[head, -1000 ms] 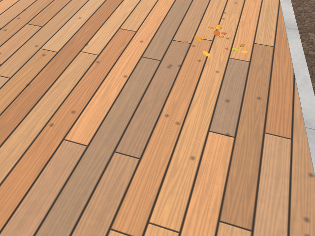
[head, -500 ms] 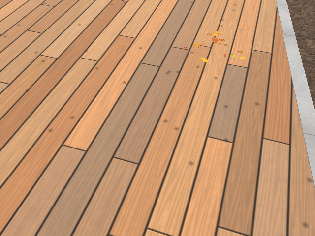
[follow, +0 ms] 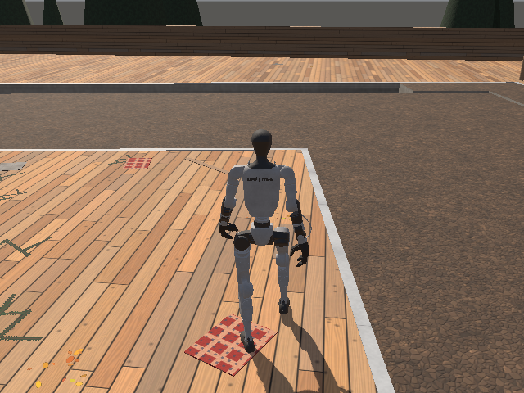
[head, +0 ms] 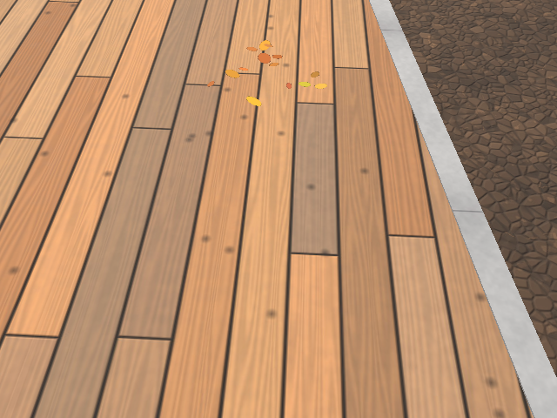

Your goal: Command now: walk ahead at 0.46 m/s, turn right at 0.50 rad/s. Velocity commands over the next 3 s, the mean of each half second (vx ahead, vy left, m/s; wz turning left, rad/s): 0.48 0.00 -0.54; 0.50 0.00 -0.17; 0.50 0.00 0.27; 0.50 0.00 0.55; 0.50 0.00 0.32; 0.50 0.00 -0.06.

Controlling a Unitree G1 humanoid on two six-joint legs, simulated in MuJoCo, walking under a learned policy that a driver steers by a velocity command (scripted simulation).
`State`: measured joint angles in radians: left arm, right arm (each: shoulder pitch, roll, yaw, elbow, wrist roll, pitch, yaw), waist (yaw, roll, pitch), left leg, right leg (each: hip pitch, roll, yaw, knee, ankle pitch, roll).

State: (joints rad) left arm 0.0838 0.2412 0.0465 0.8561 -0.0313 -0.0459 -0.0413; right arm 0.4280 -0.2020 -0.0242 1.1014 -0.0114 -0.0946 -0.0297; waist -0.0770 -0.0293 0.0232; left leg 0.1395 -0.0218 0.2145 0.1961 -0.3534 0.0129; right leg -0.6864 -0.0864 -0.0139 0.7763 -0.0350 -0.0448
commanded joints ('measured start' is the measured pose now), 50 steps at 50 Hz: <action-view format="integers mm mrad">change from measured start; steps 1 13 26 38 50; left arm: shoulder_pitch -172 55 295 181 -85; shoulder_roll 15 121 155 142 59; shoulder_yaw -8 51 54 34 3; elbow -131 -115 -57 -125 -208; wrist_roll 2 28 7 24 16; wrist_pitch -15 -47 -26 -44 -45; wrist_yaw -25 -3 53 46 24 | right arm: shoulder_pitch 24 -125 -502 -186 -37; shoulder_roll -186 -195 -146 -151 -223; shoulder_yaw -33 -57 -36 -45 -60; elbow -44 -250 -418 -337 -251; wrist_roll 12 27 14 0 33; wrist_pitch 2 -51 -45 -30 -4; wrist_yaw -8 11 41 53 33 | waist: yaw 15 44 172 57 -5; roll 83 54 -55 81 102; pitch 137 -54 -9 -33 18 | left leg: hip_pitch -95 -736 -682 -191 -237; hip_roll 284 161 63 268 211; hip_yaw -28 -329 -264 -585 -315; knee -29 1043 315 20 -51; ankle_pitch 655 53 482 198 397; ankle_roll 99 12 -42 209 183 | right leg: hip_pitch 10 540 539 -4 94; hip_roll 29 -85 -40 -1 20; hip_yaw -76 399 305 131 23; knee -99 -565 -489 393 -182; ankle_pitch -1 -33 -27 -280 103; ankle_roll -34 -255 -172 -2 45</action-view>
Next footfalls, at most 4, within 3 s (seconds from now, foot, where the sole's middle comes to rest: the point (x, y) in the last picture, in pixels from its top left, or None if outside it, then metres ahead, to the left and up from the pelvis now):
0.12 right None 0.25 -0.11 -0.77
0.62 left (264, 378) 0.58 0.01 -0.77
1.14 right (384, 304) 0.76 -0.32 -0.77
1.70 left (303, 212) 1.09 -0.14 -0.77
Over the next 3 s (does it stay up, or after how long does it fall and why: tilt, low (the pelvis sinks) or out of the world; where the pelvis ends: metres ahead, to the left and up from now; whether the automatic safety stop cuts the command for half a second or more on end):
stays up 1.59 -0.08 0.02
